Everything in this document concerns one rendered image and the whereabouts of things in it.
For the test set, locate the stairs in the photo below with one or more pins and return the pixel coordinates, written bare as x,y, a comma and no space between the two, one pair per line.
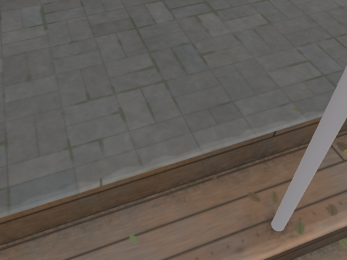
215,206

